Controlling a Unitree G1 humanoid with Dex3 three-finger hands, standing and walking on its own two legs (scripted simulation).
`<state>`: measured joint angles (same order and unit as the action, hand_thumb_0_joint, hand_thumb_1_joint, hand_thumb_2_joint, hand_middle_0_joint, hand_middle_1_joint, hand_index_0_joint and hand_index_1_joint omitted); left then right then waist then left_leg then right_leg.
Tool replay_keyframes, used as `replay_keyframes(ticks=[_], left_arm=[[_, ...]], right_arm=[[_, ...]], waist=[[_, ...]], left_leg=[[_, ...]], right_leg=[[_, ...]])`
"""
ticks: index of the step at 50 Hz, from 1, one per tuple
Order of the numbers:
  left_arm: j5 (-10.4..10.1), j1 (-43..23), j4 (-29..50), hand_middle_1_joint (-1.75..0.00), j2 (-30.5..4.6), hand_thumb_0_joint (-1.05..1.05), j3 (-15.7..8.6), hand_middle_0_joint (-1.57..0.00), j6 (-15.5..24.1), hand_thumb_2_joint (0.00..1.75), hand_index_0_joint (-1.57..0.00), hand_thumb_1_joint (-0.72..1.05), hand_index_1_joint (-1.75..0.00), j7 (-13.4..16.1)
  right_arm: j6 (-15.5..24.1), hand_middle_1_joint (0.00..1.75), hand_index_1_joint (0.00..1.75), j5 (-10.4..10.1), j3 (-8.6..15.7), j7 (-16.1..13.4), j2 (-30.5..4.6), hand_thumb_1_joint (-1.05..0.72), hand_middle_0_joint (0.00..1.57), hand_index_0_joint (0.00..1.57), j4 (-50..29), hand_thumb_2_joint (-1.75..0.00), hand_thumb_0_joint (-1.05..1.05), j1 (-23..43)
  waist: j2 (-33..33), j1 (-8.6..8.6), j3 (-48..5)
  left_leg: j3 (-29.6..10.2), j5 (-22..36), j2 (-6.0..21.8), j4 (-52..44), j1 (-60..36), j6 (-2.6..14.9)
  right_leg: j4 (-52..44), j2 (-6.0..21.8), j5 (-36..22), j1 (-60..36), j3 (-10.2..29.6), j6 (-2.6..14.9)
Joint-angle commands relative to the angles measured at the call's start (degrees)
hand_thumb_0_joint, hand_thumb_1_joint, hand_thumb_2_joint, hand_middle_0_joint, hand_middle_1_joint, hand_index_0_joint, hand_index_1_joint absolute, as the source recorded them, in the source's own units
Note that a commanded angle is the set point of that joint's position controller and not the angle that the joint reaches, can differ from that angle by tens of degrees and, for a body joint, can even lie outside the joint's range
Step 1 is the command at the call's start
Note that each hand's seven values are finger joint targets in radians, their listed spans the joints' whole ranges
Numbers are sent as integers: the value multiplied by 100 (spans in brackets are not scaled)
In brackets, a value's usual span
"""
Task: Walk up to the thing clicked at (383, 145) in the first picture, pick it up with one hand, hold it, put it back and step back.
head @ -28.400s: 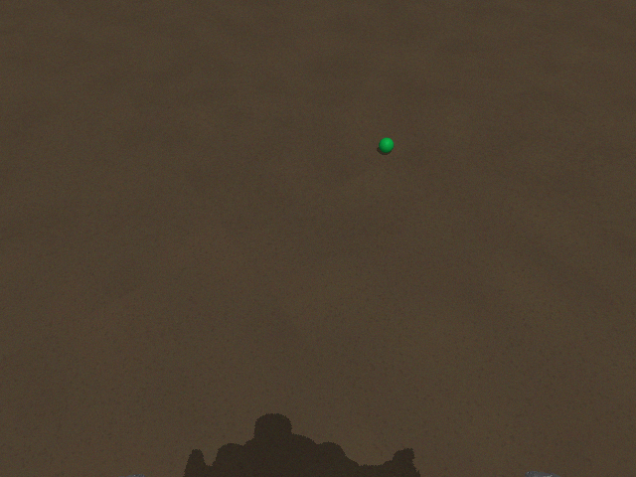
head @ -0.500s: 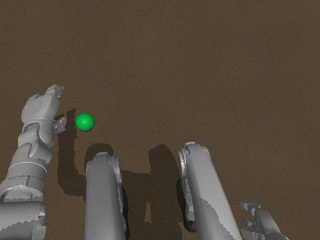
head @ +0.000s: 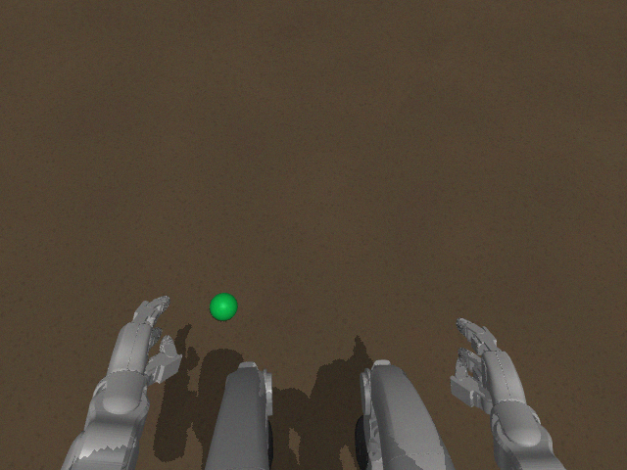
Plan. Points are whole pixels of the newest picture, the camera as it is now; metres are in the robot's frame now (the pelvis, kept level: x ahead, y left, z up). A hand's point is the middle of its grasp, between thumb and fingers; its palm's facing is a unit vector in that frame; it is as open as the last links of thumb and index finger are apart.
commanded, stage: home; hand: left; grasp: from above
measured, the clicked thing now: (223, 306) +0.48 +0.23 -0.57
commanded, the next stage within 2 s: none
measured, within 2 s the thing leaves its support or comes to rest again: neither
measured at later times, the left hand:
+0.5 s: hand (134, 377) +0.22 +0.18 +0.07, palm faces +0.10 -0.98 -0.20, open 7.4 cm
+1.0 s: hand (137, 394) +0.20 +0.18 +0.07, palm faces +0.09 -0.98 -0.20, open 7.4 cm
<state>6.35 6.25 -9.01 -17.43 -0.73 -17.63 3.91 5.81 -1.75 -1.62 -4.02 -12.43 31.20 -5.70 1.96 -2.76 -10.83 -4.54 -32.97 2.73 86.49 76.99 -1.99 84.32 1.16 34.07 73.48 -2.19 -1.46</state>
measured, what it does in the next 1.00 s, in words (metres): rises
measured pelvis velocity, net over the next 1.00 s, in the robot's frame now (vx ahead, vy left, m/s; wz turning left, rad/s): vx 0.04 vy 0.00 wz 0.03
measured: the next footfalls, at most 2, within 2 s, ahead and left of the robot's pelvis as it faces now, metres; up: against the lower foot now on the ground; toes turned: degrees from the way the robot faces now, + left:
none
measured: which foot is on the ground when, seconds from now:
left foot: down 0.00-1.00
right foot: down 0.00-1.00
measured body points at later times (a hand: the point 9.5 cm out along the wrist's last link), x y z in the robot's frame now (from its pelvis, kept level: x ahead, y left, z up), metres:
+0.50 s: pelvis +0.06 +0.00 +0.11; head +0.07 +0.00 +0.56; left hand +0.21 +0.24 +0.09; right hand +0.22 -0.24 +0.05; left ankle +0.06 +0.13 -0.57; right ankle +0.05 -0.14 -0.57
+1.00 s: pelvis +0.04 +0.00 +0.11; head +0.06 +0.00 +0.56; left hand +0.19 +0.23 +0.08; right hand +0.21 -0.24 +0.05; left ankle +0.06 +0.13 -0.57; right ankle +0.05 -0.14 -0.57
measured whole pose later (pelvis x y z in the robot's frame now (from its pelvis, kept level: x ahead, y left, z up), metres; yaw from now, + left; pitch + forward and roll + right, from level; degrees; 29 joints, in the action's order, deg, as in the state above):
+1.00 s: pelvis +0.04 +0.00 +0.11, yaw +2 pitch +9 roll -2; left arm -3.2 28.3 6.9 -12.1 -2.1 -26.1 0.9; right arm 14.4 0.1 -2.1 -10.9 -12.7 31.4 -16.9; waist 2.7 -2.1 -9.1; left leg -3.4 -26.5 2.9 57.5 40.5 -1.9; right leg 54.7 1.2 27.1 36.8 -2.9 -1.3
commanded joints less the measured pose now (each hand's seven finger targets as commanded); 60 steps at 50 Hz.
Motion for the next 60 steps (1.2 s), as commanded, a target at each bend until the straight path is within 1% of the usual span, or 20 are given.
replay_keyframes(ticks=[1,7,9,12,14,15,21,26,29,34,37,38,39,40,44,50,55,57,59,60], left_arm=[[-388,15,1472,-30,-642,0,-505,-20,-61,90,-20,90,-30,162],[-843,965,2084,-30,-245,0,-539,-20,-424,90,-20,90,-30,142],[-970,1363,2170,-30,-181,0,-606,-20,-521,90,-20,90,-30,126],[-1041,1823,2519,-30,-87,0,-599,-20,-609,90,-20,90,-30,66],[-1036,2009,2627,-30,-37,0,-550,-20,-653,90,-20,90,-30,25],[-1035,2087,2638,-30,-33,0,-542,-20,-667,90,-20,90,-30,-2],[-995,2316,2771,-30,-3,0,-483,-20,-680,90,-20,90,-30,-177],[-940,2078,2686,-30,-29,0,-444,-20,-620,90,-20,90,-30,-277],[-943,1980,2808,-30,-95,0,-529,-20,-572,90,-20,89,-30,-298],[-898,2026,2771,-30,-118,0,-524,-20,-579,90,-20,89,-30,-291],[-901,2034,2723,-30,-77,0,-481,-20,-579,90,-20,90,-30,-284],[-894,2008,2752,-30,-123,0,-532,-20,-577,90,-20,90,-30,-272],[-899,2029,2747,-30,-79,0,-496,-20,-571,90,-20,90,-30,-277],[-902,1989,2866,-30,-126,0,-505,-20,-560,90,-20,90,-30,-272],[-918,2051,2803,-30,-75,0,-466,-20,-573,90,-20,90,-30,-268],[-924,2007,2714,-30,-97,0,-517,-20,-572,90,-20,90,-30,-261],[-910,2090,2680,-30,-67,0,-455,-20,-590,90,-20,90,-30,-272],[-905,2147,2727,-30,-105,0,-523,-20,-586,90,-20,90,-30,-270],[-902,2017,2837,-30,-161,0,-532,-20,-562,90,-20,90,-30,-264],[-901,2140,2616,-30,-45,0,-440,-20,-589,90,-20,90,-30,-277]], right_arm=[[372,30,30,-42,298,-276,-757,-90,20,20,-703,-90,0,-331],[563,30,30,-25,205,-566,-643,-90,20,20,-814,-90,0,-649],[625,30,30,-14,180,-634,-622,-90,20,20,-861,-90,0,-745],[708,30,30,6,190,-708,-590,-90,20,20,-930,-90,0,-810],[766,30,30,33,197,-741,-574,-90,20,20,-964,-90,0,-835],[798,30,30,42,202,-750,-593,-90,20,20,-985,-90,0,-848],[959,30,30,106,266,-754,-655,-90,20,20,-1011,-90,0,-812],[1063,30,30,132,304,-737,-716,-90,20,20,-987,-90,0,-762],[1131,30,30,154,328,-718,-732,-90,20,20,-955,-90,0,-755],[1170,30,30,167,311,-717,-728,-90,20,20,-939,-90,0,-696],[1187,30,30,172,280,-717,-721,-90,20,20,-948,-90,0,-638],[1191,30,30,172,275,-724,-714,-90,20,20,-929,-90,0,-627],[1203,30,30,169,285,-722,-716,-90,20,20,-936,-90,0,-656],[1204,30,30,165,282,-725,-721,-90,20,20,-930,-90,0,-637],[1222,30,30,172,282,-745,-718,-90,20,20,-898,-90,0,-677],[1250,30,30,168,271,-762,-713,-90,20,20,-900,-90,0,-621],[1267,30,30,148,266,-767,-692,-90,20,20,-908,-90,0,-614],[1284,30,30,163,295,-773,-704,-90,20,20,-873,-90,0,-664],[1281,30,30,163,292,-774,-703,-90,20,20,-858,-90,0,-676],[1288,30,30,165,291,-767,-714,-90,20,20,-856,-90,0,-682]], waist=[[328,-133,-1736],[322,-135,-1451],[149,-76,-1263],[191,-12,-1149],[152,-39,-941],[-8,-29,-804],[5,-2,-307],[-10,-55,-106],[108,-33,-326],[160,15,-326],[20,26,-154],[69,50,-178],[59,-5,-295],[87,53,-274],[-2,0,-403],[-63,47,-125],[9,86,-94],[90,86,-302],[2,65,-165],[2,31,-129]], left_leg=[[40,489,-168,-2030,-2490,266],[157,1557,-203,-2698,-3398,233],[188,1789,-209,-2916,-3608,234],[206,2253,-206,-3196,-4006,214],[233,2304,-233,-3285,-4069,235],[240,2217,-237,-3371,-4073,251],[280,1924,-249,-3696,-4204,255],[271,1724,-244,-3780,-4270,251],[272,1844,-255,-3758,-4384,237],[289,1835,-263,-3757,-4416,234],[285,1467,-285,-3806,-4281,261],[312,1425,-289,-3805,-4288,259],[284,1475,-275,-3815,-4351,257],[283,1507,-269,-3820,-4335,255],[290,1686,-272,-3753,-4390,269],[278,1210,-264,-3852,-4211,274],[271,1178,-258,-3884,-4177,258],[275,1361,-252,-3846,-4291,244],[287,1334,-248,-3828,-4236,252],[292,1313,-249,-3839,-4235,255]], right_leg=[[-2064,-170,-776,-1801,36,220],[-2834,-207,-1715,-2917,-29,177],[-3093,-218,-1909,-3241,-81,151],[-3327,-247,-2289,-3592,-136,161],[-3511,-232,-2396,-3723,-141,140],[-3592,-243,-2307,-3757,-164,132],[-3853,-247,-1952,-3780,-243,115],[-3901,-233,-1743,-3655,-257,107],[-3869,-219,-1855,-3781,-223,114],[-3880,-205,-1859,-3809,-204,107],[-3977,-194,-1557,-3784,-191,88],[-3997,-192,-1506,-3787,-182,91],[-3959,-201,-1554,-3813,-181,98],[-3948,-200,-1574,-3825,-195,100],[-3929,-202,-1758,-3893,-178,90],[-4038,-205,-1304,-3768,-193,83],[-4007,-209,-1247,-3730,-204,106],[-3956,-217,-1417,-3804,-196,106],[-3965,-215,-1398,-3760,-190,99],[-3954,-223,-1386,-3729,-187,97]])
